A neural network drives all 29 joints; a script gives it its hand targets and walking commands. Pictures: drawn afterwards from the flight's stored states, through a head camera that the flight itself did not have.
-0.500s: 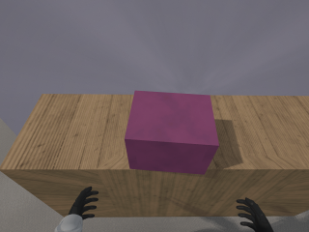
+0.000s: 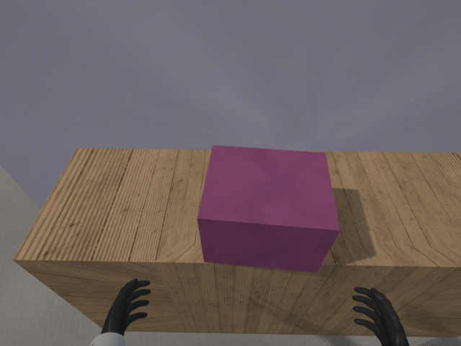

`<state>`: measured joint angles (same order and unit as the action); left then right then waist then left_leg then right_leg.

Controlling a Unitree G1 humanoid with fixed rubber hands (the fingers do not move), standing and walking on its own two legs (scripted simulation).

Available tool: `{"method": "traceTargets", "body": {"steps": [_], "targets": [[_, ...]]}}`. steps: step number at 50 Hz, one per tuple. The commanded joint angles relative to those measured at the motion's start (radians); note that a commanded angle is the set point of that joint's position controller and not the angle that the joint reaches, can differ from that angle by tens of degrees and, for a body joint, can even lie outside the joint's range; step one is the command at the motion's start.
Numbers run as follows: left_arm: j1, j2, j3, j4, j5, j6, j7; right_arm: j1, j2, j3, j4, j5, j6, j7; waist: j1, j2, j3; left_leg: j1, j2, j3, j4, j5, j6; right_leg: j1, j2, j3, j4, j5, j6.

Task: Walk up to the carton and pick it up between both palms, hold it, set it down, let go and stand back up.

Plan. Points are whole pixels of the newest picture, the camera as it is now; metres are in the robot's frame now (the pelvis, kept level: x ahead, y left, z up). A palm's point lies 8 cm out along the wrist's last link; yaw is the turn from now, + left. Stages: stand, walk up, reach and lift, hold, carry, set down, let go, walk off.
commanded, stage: reach and lift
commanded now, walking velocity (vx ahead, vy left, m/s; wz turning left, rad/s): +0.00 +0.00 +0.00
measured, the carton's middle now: (263, 208) +0.41 -0.03 -0.04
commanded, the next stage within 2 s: none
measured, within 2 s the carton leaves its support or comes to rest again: neither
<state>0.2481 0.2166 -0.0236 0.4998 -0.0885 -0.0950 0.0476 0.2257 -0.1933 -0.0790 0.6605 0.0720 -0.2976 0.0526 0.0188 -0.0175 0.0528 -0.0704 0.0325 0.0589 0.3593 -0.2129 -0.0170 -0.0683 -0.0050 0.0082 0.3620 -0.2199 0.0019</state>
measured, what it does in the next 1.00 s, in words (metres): stands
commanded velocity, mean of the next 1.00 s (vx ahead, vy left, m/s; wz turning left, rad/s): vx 0.00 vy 0.00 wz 0.00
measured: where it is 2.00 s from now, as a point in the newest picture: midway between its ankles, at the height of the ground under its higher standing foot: outside the picture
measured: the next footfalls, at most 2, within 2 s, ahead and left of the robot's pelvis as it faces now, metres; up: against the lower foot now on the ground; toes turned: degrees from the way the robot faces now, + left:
none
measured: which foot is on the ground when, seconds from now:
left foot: down 0.00-1.00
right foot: down 0.00-1.00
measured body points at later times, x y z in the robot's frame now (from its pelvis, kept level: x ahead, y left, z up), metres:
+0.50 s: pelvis +0.01 -0.01 +0.00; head -0.01 -0.01 +0.45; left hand +0.20 +0.23 -0.04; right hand +0.21 -0.24 -0.04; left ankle -0.01 +0.12 -0.75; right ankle -0.01 -0.12 -0.75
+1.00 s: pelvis +0.00 -0.01 +0.00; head -0.01 +0.00 +0.45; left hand +0.29 +0.22 +0.01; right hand +0.28 -0.24 +0.01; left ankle -0.01 +0.12 -0.75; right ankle -0.01 -0.12 -0.75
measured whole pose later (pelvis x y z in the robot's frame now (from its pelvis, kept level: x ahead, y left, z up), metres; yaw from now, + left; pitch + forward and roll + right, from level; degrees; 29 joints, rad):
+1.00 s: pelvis +0.00 -0.01 +0.00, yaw +0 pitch -2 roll +0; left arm -0.10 0.26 -0.05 0.61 -0.23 -0.20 0.01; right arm -0.08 -0.29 0.04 0.68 0.33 -0.28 0.01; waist 0.00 -0.01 -0.01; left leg -0.12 0.04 0.05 0.38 -0.22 -0.02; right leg -0.12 0.00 0.00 0.38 -0.23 0.00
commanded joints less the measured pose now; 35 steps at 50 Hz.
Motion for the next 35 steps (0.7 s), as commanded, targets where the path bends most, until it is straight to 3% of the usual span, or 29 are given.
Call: {"method": "traceTargets", "body": {"steps": [1,18,25,34,35], "targets": [[-0.052,0.092,0.027,-0.118,-0.007,-0.091,-0.003,-0.043,-0.117,-0.025,-0.1,0.035,-0.064,-0.007,-0.005,0.017,-0.066,0.071,-0.038,-0.005,-0.021,0.24,-0.037,-0.067,0.036,-0.012,-0.077,0.13,-0.026],[-0.099,0.143,0.003,-0.025,-0.092,-0.343,-0.04,-0.103,-0.101,0.029,-0.093,0.129,-0.208,-0.026,-0.011,0.007,-0.089,0.012,-0.053,-0.026,0.028,0.219,-0.038,-0.06,0.019,0.018,-0.023,0.182,-0.009],[-0.155,0.155,-0.017,0.001,-0.134,-0.415,-0.042,-0.156,-0.1,0.045,-0.098,0.16,-0.243,-0.028,-0.014,0.003,-0.1,-0.026,-0.055,-0.037,0.042,0.17,-0.037,-0.082,0.017,0.023,-0.002,0.147,-0.008],[-0.323,0.17,-0.042,0.016,-0.176,-0.381,-0.019,-0.309,-0.132,0.041,-0.101,0.179,-0.184,-0.032,-0.025,0.013,-0.146,-0.061,-0.049,-0.039,0.032,0.087,-0.034,-0.113,0.017,0.021,0.008,0.069,-0.016],[-0.4,0.177,-0.064,-0.021,-0.182,-0.35,-0.016,-0.371,-0.17,0.042,-0.109,0.181,-0.159,-0.034,-0.048,0.018,-0.18,-0.03,-0.036,-0.032,0.042,0.098,-0.029,-0.107,0.022,0.022,0.009,0.085,-0.015]]}}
